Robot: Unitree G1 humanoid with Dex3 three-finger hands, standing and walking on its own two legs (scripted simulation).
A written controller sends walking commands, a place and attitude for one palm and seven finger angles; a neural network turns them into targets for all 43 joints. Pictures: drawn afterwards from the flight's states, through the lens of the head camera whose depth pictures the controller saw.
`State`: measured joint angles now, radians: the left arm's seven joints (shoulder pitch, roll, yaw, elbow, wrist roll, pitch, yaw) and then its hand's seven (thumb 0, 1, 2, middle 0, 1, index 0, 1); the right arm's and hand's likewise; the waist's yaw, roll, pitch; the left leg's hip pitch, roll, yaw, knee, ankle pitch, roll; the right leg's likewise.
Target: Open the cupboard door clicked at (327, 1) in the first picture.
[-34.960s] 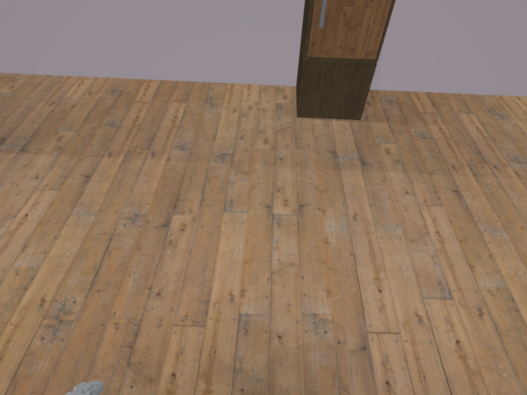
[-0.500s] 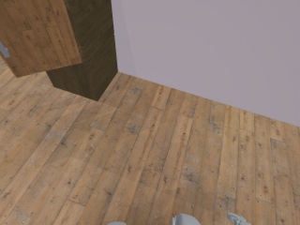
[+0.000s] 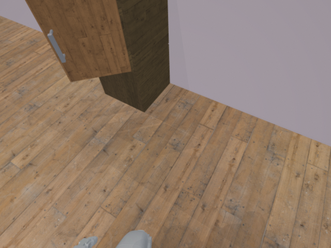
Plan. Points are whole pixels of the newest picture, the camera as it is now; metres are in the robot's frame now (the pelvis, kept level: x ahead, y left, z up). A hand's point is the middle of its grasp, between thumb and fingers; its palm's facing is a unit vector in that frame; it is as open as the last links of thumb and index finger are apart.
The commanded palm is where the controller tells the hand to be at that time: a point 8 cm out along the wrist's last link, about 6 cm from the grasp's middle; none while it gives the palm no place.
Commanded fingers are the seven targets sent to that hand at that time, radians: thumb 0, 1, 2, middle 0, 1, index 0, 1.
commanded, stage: turn to face it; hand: left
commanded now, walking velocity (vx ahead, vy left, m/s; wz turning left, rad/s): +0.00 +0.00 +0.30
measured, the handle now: (57, 46) +1.01 +0.57 -0.10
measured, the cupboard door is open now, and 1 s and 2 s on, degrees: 45 45 45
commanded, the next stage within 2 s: take the last steps up to it in 0.12 s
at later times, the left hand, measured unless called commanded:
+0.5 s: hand out of the picture +0.03 +0.24 -0.17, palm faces +0.20 -0.95 -0.22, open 7.4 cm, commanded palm none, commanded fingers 0.00 0.90 0.90 -0.20 -0.30 -0.20 -0.30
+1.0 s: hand out of the picture +0.04 +0.18 -0.16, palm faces +0.34 -0.92 -0.18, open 7.3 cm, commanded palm none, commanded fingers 0.00 0.90 0.90 -0.20 -0.30 -0.20 -0.30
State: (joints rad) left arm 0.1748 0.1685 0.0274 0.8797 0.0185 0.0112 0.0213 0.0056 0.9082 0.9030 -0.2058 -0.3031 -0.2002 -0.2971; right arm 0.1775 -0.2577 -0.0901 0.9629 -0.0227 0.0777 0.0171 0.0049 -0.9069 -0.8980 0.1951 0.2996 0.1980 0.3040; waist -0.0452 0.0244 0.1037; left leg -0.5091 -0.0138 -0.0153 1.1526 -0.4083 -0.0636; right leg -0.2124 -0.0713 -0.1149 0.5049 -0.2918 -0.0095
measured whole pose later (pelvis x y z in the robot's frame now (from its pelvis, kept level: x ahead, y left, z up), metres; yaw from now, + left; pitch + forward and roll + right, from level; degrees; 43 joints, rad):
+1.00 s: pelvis +0.15 +0.05 +0.01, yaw +15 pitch +0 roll +1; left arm 0.42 0.10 0.02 1.14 0.02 -0.08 0.01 0.00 0.92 0.90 -0.20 -0.30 -0.20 -0.30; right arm 0.19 -0.19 -0.05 1.07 -0.03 0.01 0.03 0.00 -0.91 -0.90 0.19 0.30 0.19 0.30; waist 0.03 0.01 0.07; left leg -0.54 0.08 0.07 0.78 -0.16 -0.03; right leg 0.02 -0.07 -0.18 0.29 -0.31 0.01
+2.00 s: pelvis +0.49 +0.18 -0.01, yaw +12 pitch -1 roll -1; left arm 0.33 0.17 0.04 1.13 0.01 -0.04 0.01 -0.01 0.94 0.90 -0.20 -0.30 -0.20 -0.30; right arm 0.17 -0.19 -0.04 1.05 -0.03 -0.04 0.00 0.01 -0.93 -0.90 0.19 0.30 0.20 0.30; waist 0.02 0.01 0.05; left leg -0.35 0.06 0.08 0.53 -0.10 -0.01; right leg -0.10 -0.03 -0.14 0.48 -0.36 0.01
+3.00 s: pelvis +0.46 +0.18 -0.01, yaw +11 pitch -1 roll +0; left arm 0.28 0.19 0.00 1.05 0.02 0.02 0.03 0.01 0.91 0.90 -0.20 -0.30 -0.20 -0.30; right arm 0.24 -0.19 -0.01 0.94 -0.02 0.00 -0.03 0.00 -0.94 -0.90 0.20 0.30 0.20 0.30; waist 0.02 0.03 0.04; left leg -0.20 -0.02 0.09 0.56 -0.34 0.05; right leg -0.28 -0.08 -0.02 0.57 -0.28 0.02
